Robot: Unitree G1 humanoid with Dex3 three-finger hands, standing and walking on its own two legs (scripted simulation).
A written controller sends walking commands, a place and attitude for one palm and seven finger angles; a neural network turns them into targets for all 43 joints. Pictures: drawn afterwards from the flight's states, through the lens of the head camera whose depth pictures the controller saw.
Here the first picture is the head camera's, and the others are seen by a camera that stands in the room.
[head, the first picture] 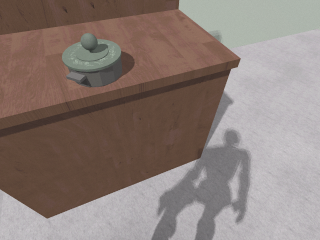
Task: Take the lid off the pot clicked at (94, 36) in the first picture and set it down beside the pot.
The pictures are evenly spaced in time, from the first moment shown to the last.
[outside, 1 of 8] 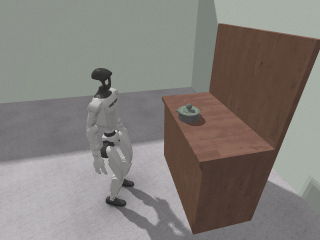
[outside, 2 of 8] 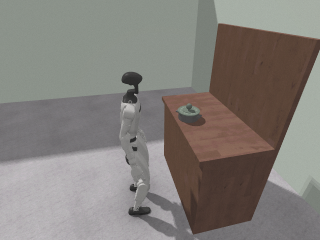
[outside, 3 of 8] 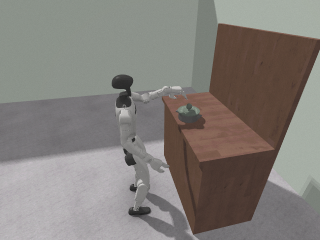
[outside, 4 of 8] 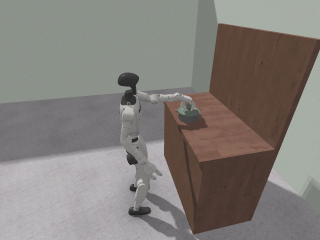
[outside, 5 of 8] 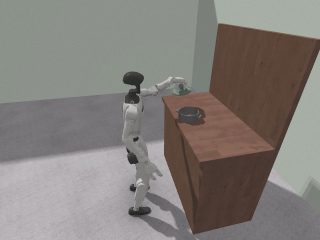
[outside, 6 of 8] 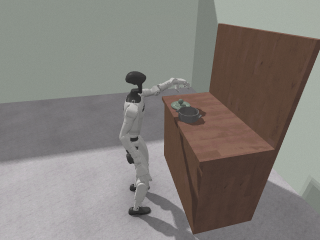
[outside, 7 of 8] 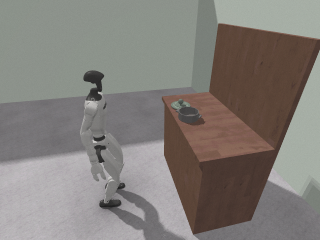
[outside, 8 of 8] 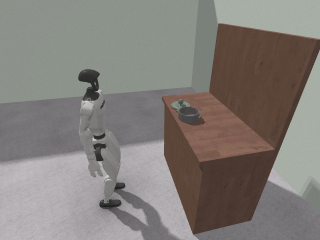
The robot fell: no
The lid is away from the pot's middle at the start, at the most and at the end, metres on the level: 0.00 0.25 0.23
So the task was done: yes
